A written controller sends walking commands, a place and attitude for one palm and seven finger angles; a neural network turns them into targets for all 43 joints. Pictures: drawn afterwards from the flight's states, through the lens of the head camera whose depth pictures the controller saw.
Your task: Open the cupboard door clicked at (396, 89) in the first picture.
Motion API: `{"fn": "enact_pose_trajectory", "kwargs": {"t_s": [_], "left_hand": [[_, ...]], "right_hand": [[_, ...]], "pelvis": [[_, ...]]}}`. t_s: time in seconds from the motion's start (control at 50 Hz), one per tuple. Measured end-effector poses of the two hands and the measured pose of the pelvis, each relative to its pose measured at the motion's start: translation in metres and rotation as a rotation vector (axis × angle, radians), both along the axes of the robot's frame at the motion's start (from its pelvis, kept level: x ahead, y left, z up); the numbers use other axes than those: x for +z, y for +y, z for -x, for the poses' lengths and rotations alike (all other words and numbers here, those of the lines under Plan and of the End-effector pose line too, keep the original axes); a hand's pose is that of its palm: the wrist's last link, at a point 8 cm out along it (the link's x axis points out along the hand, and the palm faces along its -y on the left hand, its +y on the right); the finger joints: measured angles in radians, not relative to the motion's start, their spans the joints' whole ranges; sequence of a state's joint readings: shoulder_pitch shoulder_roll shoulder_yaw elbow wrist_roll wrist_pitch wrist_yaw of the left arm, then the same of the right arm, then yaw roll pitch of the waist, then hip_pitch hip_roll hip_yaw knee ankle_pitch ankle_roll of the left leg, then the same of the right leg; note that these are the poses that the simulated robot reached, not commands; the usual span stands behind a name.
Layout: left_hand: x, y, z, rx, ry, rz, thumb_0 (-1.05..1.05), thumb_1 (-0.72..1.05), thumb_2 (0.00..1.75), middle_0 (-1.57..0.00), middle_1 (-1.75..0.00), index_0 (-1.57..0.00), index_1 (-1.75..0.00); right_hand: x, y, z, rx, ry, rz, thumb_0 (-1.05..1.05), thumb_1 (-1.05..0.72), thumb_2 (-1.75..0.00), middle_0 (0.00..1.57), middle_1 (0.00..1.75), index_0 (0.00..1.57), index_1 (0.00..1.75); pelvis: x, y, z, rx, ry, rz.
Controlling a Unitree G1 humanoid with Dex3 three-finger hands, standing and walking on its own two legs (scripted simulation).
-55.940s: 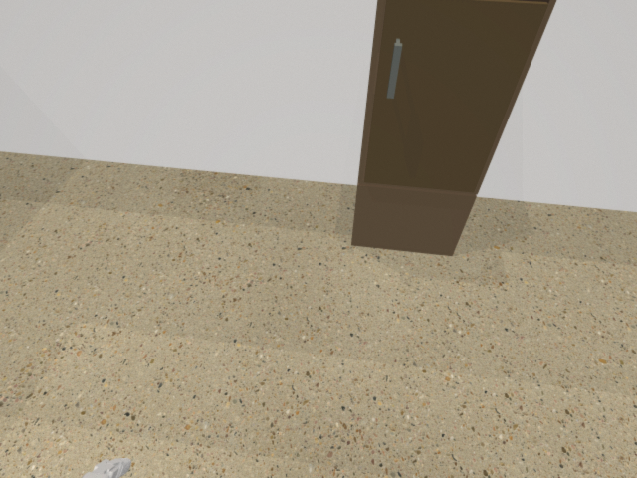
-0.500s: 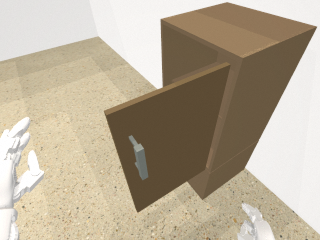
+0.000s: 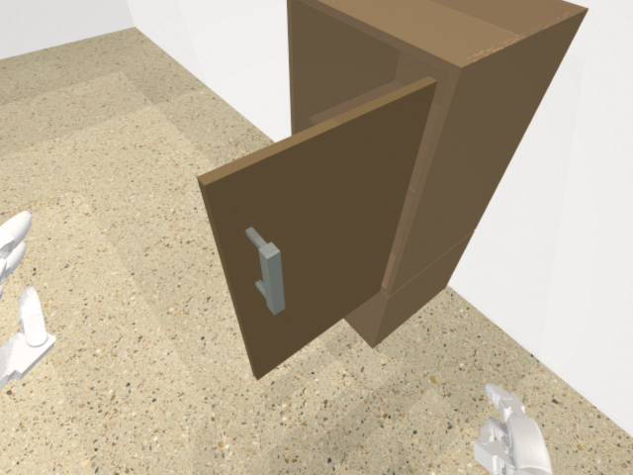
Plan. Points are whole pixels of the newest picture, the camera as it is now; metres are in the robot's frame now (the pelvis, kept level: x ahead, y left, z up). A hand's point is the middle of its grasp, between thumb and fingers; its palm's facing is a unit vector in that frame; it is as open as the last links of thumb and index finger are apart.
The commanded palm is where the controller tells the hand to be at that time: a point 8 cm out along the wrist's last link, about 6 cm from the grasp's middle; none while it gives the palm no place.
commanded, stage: step back with the hand held close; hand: left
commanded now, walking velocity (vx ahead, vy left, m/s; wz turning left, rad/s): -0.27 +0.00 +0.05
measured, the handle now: (265, 272) +0.38 +0.10 +0.02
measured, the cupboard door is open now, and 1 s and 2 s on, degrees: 89 89 89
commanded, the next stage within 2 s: stop stepping back and stand still in 0.90 s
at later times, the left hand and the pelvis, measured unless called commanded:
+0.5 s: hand out of the picture +0.12 +0.27 +0.17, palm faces +0.50 -0.71 -0.50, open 7.4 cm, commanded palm +0.05 +0.30 +0.18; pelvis -0.07 +0.00 -0.02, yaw +4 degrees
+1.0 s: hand out of the picture +0.04 +0.27 +0.17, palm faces +0.46 -0.80 -0.38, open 7.4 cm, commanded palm -0.03 +0.30 +0.18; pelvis -0.17 +0.00 +0.00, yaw -1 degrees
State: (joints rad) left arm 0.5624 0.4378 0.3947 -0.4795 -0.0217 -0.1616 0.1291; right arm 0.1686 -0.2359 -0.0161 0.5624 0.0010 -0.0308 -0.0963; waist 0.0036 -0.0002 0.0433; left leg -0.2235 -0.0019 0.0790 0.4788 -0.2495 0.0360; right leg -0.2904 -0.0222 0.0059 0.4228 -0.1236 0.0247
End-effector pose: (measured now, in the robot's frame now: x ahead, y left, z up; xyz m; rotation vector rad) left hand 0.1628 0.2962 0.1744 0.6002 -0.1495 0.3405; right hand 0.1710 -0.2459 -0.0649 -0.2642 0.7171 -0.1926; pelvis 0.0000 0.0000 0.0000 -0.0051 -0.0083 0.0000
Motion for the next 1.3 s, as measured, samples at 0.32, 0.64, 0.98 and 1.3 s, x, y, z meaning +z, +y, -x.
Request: {"fn": "enact_pose_trajectory", "kwargs": {"t_s": [0.32,0.64,0.98,1.3], "left_hand": [[-0.006,0.008,0.067,0.094,-0.167,0.019,0.02,0.88,0.9,-0.21,-0.3,-0.22,-0.3],[-0.002,0.003,0.102,0.015,-0.147,-0.012,0.01,0.88,0.9,-0.21,-0.3,-0.22,-0.3],[0.01,0.017,0.17,0.043,-0.189,0.083,0.01,0.89,0.9,-0.21,-0.3,-0.21,-0.3],[0.016,-0.019,0.207,-0.137,-0.206,-0.02,0.01,0.88,0.9,-0.22,-0.3,-0.22,-0.3]], "right_hand": [[-0.02,0.018,0.062,0.063,0.006,0.006,0.01,-0.9,-0.9,0.21,0.3,0.21,0.3],[-0.019,0.008,0.094,0.068,0.03,0.01,0.01,-0.9,-0.9,0.21,0.3,0.21,0.3],[0.016,0.046,0.137,0.151,-0.069,-0.001,0.01,-0.9,-0.9,0.21,0.3,0.21,0.3],[-0.018,-0.026,0.296,-0.116,0.04,0.031,0.01,-0.9,-0.9,0.21,0.3,0.21,0.3]], "pelvis": [[-0.018,0.003,0.052,0.03,-0.023,0.007],[-0.015,-0.001,0.09,0.056,0.004,0.029],[0.004,0.0,0.164,-0.005,0.08,0.079],[-0.015,-0.013,0.226,-0.067,0.01,-0.001]]}}
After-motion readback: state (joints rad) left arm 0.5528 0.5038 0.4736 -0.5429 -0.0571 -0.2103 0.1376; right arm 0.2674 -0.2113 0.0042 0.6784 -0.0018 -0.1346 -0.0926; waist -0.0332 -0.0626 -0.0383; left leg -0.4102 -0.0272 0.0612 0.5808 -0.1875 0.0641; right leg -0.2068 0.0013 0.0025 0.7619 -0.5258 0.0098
